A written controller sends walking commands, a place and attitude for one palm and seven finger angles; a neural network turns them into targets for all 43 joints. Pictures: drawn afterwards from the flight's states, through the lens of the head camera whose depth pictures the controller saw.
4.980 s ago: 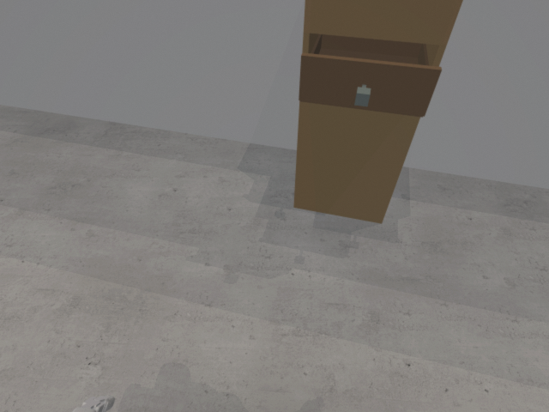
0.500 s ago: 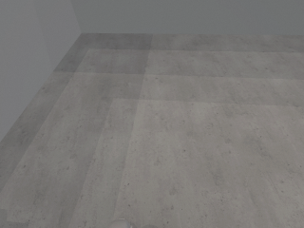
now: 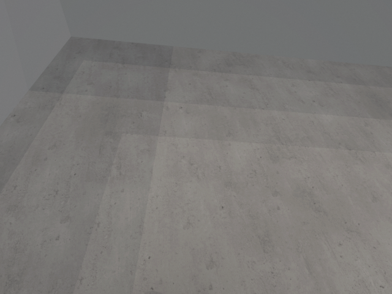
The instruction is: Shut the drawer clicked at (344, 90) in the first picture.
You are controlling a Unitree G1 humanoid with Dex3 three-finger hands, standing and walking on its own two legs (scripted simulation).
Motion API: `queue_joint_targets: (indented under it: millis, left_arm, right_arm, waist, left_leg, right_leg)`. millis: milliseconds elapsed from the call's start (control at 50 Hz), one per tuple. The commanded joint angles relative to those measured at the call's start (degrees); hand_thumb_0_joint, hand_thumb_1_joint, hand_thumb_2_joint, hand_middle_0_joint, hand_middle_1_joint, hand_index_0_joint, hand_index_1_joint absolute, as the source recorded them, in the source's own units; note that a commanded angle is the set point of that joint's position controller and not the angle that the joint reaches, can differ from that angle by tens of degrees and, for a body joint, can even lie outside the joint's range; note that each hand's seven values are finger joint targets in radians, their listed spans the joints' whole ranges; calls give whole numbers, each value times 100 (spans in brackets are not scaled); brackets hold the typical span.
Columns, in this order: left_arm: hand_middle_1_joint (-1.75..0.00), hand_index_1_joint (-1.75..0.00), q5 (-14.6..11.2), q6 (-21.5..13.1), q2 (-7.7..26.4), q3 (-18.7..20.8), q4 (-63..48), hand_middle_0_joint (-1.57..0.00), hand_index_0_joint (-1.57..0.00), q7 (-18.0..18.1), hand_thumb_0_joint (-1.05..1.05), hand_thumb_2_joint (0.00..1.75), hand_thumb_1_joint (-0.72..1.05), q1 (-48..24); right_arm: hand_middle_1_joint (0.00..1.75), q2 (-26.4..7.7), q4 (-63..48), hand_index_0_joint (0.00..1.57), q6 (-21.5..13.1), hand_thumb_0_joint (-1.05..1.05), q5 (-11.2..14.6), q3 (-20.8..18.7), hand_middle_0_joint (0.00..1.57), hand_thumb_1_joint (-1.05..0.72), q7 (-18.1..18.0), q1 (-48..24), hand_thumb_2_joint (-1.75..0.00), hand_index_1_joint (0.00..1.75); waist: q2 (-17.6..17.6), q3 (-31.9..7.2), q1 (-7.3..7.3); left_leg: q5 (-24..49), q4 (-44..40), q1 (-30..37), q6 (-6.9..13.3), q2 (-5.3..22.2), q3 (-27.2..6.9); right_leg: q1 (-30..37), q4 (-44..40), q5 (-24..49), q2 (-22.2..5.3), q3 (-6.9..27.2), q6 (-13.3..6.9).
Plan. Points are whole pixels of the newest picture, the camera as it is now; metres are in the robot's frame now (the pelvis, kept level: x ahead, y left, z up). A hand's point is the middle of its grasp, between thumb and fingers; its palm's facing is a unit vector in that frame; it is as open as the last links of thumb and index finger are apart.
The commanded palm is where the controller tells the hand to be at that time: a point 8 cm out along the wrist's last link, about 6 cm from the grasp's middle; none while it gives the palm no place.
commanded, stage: turn to face it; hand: left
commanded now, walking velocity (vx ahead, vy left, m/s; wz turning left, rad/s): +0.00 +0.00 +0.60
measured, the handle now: out of the picture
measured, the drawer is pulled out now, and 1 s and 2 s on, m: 0.16 0.16 0.16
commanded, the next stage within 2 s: none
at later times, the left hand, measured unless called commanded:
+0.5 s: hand out of the picture +0.08 +0.16 -0.14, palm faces +0.28 -0.92 -0.28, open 7.4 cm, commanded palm none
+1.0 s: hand out of the picture -0.13 +0.20 -0.19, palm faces +0.61 -0.75 -0.25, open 7.4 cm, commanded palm none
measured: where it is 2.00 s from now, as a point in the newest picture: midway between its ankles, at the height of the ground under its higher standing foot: outside the picture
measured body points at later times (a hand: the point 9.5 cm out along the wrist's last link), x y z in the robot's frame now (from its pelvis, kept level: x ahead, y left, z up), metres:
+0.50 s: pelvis +0.00 -0.06 +0.00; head +0.03 -0.09 +0.44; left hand +0.06 +0.20 -0.12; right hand +0.08 -0.31 -0.17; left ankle -0.05 +0.08 -0.65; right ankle +0.01 -0.15 -0.75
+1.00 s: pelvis -0.02 +0.00 -0.01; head +0.00 +0.06 +0.44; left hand -0.16 +0.24 -0.17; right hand +0.24 -0.12 -0.13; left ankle -0.07 +0.07 -0.75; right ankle +0.03 -0.15 -0.66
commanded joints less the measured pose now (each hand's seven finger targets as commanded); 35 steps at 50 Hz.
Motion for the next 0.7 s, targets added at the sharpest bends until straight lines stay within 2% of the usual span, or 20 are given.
queue_joint_targets:
  millis: [0, 100, 180, 220, 240, 260, 280, 300, 320, 340, 360, 380, 400, 420, 440, 480, 520, 580, 620, 680]
  left_arm:
    - [-30, -30, -25, -33, 304, 116, -436, -20, -20, 56, 0, 90, 90, -131]
    - [-30, -30, -51, -16, 254, 151, -784, -20, -20, 68, 0, 90, 90, -779]
    - [-30, -30, -101, -32, 237, 152, -964, -20, -20, 88, 0, 90, 90, -917]
    - [-30, -30, -119, -49, 269, 173, -993, -20, -20, 93, 0, 90, 90, -786]
    - [-30, -30, -130, -66, 301, 187, -964, -20, -20, 106, 0, 90, 90, -607]
    - [-30, -30, -127, -103, 371, 209, -934, -20, -20, 119, 0, 90, 90, -437]
    - [-30, -30, -107, -152, 616, 244, -919, -20, -20, 145, 0, 90, 90, -287]
    - [-30, -30, -35, -195, 1112, 333, -933, -20, -20, 202, 0, 90, 90, -223]
    - [-30, -30, -27, -168, 1231, 327, -983, -20, -20, 181, 0, 90, 90, -114]
    - [-30, -30, -37, -154, 1058, 269, -1064, -20, -20, 178, 0, 90, 90, -291]
    - [-30, -30, -47, -193, 864, 250, -1116, -20, -20, 182, 0, 90, 90, -608]
    - [-30, -30, -53, -174, 752, 199, -1144, -20, -20, 160, 0, 90, 90, -759]
    - [-30, -30, -60, -163, 637, 154, -1184, -20, -20, 153, 0, 90, 90, -870]
    - [-30, -30, -53, -188, 589, 139, -1163, -20, -20, 130, 0, 90, 90, -743]
    - [-30, -30, -50, -202, 627, 132, -1143, -20, -20, 118, 0, 90, 90, -614]
    - [-30, -30, -36, -200, 670, 149, -1117, -20, -20, 119, 0, 90, 90, -385]
    - [-30, -30, -6, -195, 746, 166, -1072, -20, -20, 120, 0, 90, 90, -193]
    - [-30, -30, 19, -177, 886, 195, -1018, -20, -20, 108, 0, 90, 90, 86]
    - [-30, -30, 55, -155, 996, 220, -968, -20, -20, 104, 0, 90, 90, 210]
    - [-30, -30, 68, -119, 1156, 259, -930, -20, -20, 81, 0, 90, 90, 333]
  right_arm:
    - [30, -1088, -153, 20, -19, 0, -16, -301, 20, -90, -35, 508, -90, 30]
    - [30, -1152, -136, 20, 66, 0, -68, -431, 20, -90, -13, 651, -90, 30]
    - [30, -1238, -213, 20, 108, 0, -81, -503, 20, -90, 1, 658, -90, 30]
    - [30, -1261, -288, 20, 125, 0, -71, -539, 20, -90, 20, 561, -90, 30]
    - [30, -1272, -322, 20, 132, 0, -48, -557, 20, -90, 29, 452, -90, 30]
    - [30, -1237, -377, 20, 135, 0, -19, -569, 20, -90, 45, 385, -90, 30]
    - [30, -1063, -409, 20, 119, 0, 36, -558, 20, -90, 84, 433, -90, 30]
    - [30, -703, -516, 20, 121, 0, 80, -509, 20, -90, 105, 495, -90, 30]
    - [30, -869, -624, 20, 154, 0, -3, -573, 20, -90, 72, 440, -90, 30]
    - [30, -895, -577, 20, 227, 0, -55, -597, 20, -90, 108, 349, -90, 30]
    - [30, -862, -449, 20, 320, 0, -59, -595, 20, -90, 143, 447, -90, 30]
    - [30, -847, -371, 20, 376, 0, -65, -598, 20, -90, 180, 413, -90, 30]
    - [30, -838, -369, 20, 392, 0, -54, -594, 20, -90, 226, 432, -90, 30]
    - [30, -781, -376, 20, 414, 0, -60, -579, 20, -90, 255, 359, -90, 30]
    - [30, -789, -402, 20, 431, 0, -58, -568, 20, -90, 270, 339, -90, 30]
    - [30, -861, -480, 20, 466, 0, -68, -569, 20, -90, 280, 113, -90, 30]
    - [30, -875, -590, 20, 473, 0, -72, -551, 20, -90, 300, -176, -90, 30]
    - [30, -896, -741, 20, 461, 0, -55, -507, 20, -90, 308, -578, -90, 30]
    - [30, -865, -867, 20, 432, 0, -29, -463, 20, -90, 324, -884, -90, 30]
    - [30, -817, -983, 20, 371, 0, -2, -394, 20, -90, 346, -1058, -90, 30]
  waist:
    - [881, -313, -101]
    - [985, -240, -235]
    - [1111, -425, -249]
    - [1055, -513, -160]
    - [1002, -614, -49]
    - [855, -692, 46]
    - [381, -871, 72]
    - [-1121, -923, 101]
    - [-1173, -805, 138]
    - [-559, -457, 47]
    - [-908, -298, -151]
    - [-674, -21, -223]
    - [-586, 148, -303]
    - [-559, 262, -269]
    - [-708, 244, -244]
    - [-854, 292, -142]
    - [-745, 307, -51]
    - [-810, 171, 83]
    - [-883, 178, 158]
    - [-1004, -50, 244]
  left_leg:
    - [3822, -341, 757, 558, 1497, -1540]
    - [3386, -260, 618, 651, 1448, -2015]
    - [3399, -97, 381, 636, 1351, -2360]
    - [3258, 23, 108, 539, 1225, -2422]
    - [2965, 154, -58, 428, 1112, -2413]
    - [2462, 335, -342, 207, 915, -2279]
    - [1474, 658, -1028, -101, 686, -1988]
    - [-881, 1707, -2227, -525, 32, -979]
    - [-2332, 2944, -2380, -685, -142, -410]
    - [-2033, 3862, -2296, -703, 25, -522]
    - [-1778, 4244, -2290, -766, 233, -565]
    - [-1394, 4588, -2249, -808, 316, -401]
    - [-1102, 4692, -2248, -825, 392, -310]
    - [-883, 4780, -2243, -854, 386, -205]
    - [-763, 4814, -2285, -888, 387, -155]
    - [-679, 4814, -2343, -937, 467, -111]
    - [-720, 4580, -2361, -963, 518, -60]
    - [-923, 4004, -2337, -974, 532, 63]
    - [-1098, 3389, -2070, -947, 544, 210]
    - [-1133, 2478, -1577, -842, 423, 475]
  right_leg:
    - [-579, 346, -15, -16, -44, 127]
    - [-601, -30, -239, 45, -8, 132]
    - [-56, -759, -203, 200, 25, 59]
    - [431, -1338, 177, 290, -4, 22]
    - [835, -1898, 604, 266, -6, 10]
    - [1386, -2690, 1216, 167, -27, 1]
    - [2376, -3169, 1748, -377, 384, -110]
    - [3257, -3306, 2579, -1851, 1612, -587]
    - [2573, -3218, 3174, -2740, 1914, -1205]
    - [1933, -3239, 3162, -2446, 1385, -1301]
    - [1597, -3364, 2821, -2141, 1037, -1111]
    - [1279, -3350, 2525, -1825, 672, -975]
    - [1110, -3312, 2580, -1636, 300, -885]
    - [1015, -3316, 2629, -1501, 32, -802]
    - [1093, -3311, 2625, -1450, -109, -771]
    - [1132, -3371, 2318, -1535, -141, -837]
    - [1216, -3368, 2223, -1631, -142, -898]
    - [1602, -3224, 2619, -1751, -273, -992]
    - [1559, -3091, 2938, -1854, -398, -1026]
    - [1676, -2786, 3358, -1886, -607, -991]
